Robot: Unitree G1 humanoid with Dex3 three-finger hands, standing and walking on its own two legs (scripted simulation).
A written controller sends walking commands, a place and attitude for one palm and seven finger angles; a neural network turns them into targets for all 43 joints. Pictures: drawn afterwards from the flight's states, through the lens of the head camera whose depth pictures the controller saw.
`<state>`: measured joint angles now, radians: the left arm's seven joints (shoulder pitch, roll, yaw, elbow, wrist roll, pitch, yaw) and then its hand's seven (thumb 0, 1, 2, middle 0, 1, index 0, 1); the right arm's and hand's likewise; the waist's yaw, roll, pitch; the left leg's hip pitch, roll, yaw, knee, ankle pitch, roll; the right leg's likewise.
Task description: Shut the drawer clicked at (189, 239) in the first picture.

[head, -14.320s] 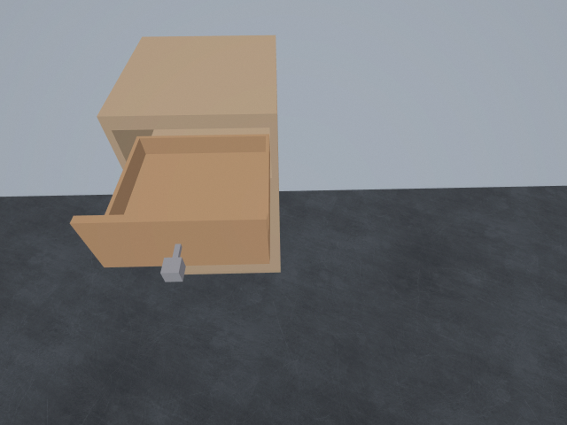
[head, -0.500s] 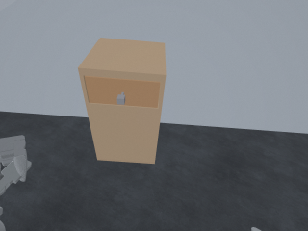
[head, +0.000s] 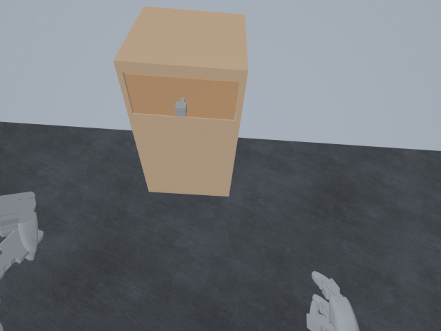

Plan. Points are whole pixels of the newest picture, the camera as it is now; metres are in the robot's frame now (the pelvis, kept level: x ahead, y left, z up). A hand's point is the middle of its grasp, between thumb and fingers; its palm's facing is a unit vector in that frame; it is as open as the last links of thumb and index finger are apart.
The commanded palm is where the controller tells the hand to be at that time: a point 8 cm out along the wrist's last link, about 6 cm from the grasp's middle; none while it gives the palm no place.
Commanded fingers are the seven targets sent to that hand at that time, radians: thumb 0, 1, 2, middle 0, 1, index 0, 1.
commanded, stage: stop stepping back and stand still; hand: left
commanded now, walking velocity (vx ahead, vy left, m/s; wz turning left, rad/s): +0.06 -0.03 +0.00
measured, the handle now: (181, 105) +0.83 +0.18 -0.13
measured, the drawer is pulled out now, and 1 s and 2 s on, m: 0.00 0.00 0.00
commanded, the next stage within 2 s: let the arm hang, fingers relaxed in 0.04 s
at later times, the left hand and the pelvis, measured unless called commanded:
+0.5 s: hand out of the picture +0.01 +0.20 -0.18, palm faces +0.08 -0.97 -0.22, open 3.4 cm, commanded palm none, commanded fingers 0.00 0.90 0.90 -0.64 -0.78 -0.64 -0.78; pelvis +0.00 +0.00 +0.00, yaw +3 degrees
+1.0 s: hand out of the picture -0.03 +0.15 -0.17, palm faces +0.07 -0.98 -0.16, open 7.2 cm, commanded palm none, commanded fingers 0.00 0.90 0.90 -0.20 -0.30 -0.20 -0.30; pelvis -0.01 +0.00 +0.01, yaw +1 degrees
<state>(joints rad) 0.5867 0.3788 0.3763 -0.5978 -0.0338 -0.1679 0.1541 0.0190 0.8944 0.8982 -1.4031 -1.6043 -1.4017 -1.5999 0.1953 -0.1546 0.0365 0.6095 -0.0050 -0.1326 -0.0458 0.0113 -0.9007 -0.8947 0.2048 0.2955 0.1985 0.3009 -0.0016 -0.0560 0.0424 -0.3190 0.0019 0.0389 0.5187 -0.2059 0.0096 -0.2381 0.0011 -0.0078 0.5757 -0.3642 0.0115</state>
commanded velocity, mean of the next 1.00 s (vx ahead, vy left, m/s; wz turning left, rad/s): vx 0.00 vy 0.00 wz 0.00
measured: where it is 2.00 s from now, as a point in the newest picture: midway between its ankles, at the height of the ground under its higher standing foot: outside the picture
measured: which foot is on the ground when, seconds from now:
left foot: down 0.00-1.00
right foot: down 0.00-1.00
